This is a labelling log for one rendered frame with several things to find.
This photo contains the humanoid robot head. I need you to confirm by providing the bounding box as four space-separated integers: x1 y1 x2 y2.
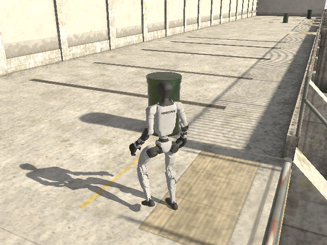
157 81 174 107

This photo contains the robot right upper arm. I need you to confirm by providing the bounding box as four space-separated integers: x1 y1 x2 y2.
174 102 188 128

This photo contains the robot left upper arm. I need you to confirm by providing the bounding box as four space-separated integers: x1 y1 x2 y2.
146 105 157 135

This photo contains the robot right forearm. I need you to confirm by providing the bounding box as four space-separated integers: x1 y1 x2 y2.
180 124 189 138

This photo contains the right robot hand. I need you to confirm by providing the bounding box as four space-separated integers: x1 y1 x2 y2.
176 136 187 148

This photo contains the robot right foot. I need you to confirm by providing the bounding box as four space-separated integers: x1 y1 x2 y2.
166 198 178 210

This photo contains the robot left forearm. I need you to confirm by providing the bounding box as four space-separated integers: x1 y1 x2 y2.
134 128 149 148

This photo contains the left robot hand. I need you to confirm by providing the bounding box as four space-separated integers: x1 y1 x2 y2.
129 143 141 156

